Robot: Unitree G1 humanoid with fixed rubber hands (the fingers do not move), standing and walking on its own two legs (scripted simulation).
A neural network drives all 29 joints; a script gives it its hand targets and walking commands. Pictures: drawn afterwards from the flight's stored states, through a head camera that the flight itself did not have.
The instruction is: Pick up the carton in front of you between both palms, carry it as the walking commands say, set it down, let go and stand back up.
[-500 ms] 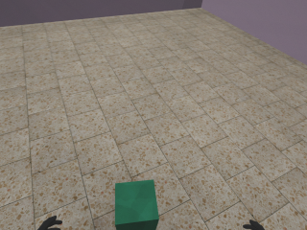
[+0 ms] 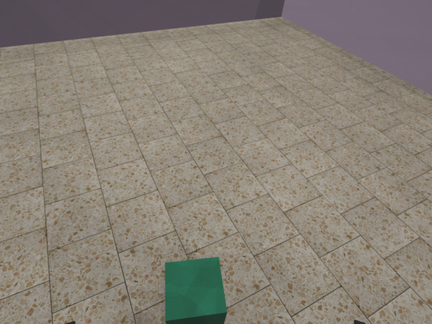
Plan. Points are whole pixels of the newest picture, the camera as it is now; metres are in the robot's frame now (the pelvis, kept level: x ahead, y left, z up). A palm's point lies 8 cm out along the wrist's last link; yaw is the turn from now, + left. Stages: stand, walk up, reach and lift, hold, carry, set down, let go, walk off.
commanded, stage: stand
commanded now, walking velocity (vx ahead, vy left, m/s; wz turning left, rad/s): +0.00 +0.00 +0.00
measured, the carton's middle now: (194, 297) +0.40 +0.06 -0.65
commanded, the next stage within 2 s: none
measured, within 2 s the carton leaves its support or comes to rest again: neither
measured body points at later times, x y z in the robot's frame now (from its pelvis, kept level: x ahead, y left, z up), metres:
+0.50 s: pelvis -0.02 +0.00 +0.00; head -0.02 +0.01 +0.45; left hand +0.08 +0.30 -0.12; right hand +0.09 -0.32 -0.10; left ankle +0.00 +0.11 -0.74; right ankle -0.05 -0.15 -0.74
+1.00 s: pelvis -0.02 -0.01 +0.01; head -0.02 +0.00 +0.46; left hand +0.07 +0.31 -0.12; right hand +0.09 -0.32 -0.11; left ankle +0.00 +0.11 -0.74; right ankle -0.05 -0.15 -0.74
